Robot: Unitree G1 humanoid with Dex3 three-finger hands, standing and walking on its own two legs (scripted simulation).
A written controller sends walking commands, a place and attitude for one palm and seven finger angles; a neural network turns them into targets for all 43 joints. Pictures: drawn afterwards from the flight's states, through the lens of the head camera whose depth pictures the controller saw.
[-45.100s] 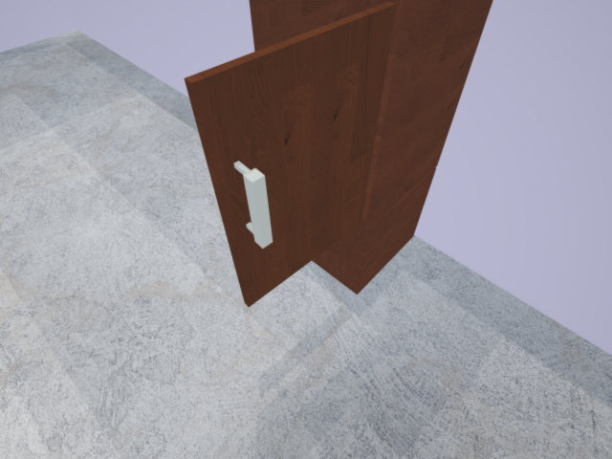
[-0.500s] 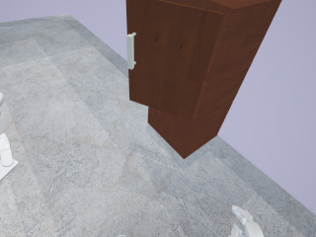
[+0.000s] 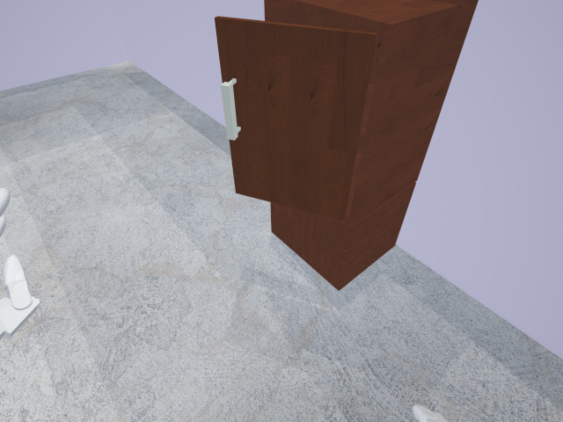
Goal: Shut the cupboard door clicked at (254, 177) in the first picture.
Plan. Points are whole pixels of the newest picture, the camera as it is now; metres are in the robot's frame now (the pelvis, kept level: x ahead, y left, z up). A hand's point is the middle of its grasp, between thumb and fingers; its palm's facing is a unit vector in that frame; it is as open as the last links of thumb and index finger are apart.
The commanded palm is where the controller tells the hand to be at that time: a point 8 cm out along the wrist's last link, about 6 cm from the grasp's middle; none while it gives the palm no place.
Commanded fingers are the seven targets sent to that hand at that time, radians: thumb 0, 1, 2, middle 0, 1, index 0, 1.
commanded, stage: stop stepping back and stand still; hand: left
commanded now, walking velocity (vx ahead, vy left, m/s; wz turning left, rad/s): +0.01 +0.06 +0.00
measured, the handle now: (233, 109) +0.95 +0.20 +0.01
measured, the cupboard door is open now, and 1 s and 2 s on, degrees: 29 29 29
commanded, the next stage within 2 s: let the arm hang, fingers relaxed in 0.80 s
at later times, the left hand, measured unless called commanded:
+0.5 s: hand (36, 267) +0.24 +0.30 +0.17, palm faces +0.42 -0.78 -0.46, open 7.4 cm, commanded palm +0.18 +0.33 +0.18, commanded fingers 0.00 0.90 0.90 -0.20 -0.30 -0.20 -0.30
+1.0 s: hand (61, 331) +0.23 +0.32 +0.05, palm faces +0.23 -0.85 -0.47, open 7.4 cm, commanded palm none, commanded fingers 0.00 0.90 0.90 -0.20 -0.30 -0.20 -0.30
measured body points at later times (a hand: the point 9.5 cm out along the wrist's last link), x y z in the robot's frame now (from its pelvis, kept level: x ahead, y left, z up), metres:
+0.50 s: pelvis +0.04 +0.03 +0.00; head +0.03 +0.04 +0.45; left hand +0.21 +0.34 +0.19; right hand +0.21 -0.19 -0.07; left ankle +0.05 +0.14 -0.73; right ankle -0.01 -0.06 -0.73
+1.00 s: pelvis +0.01 +0.06 +0.00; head +0.00 +0.04 +0.45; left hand +0.21 +0.36 +0.07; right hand +0.17 -0.20 -0.11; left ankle +0.05 +0.14 -0.73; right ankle -0.01 -0.06 -0.73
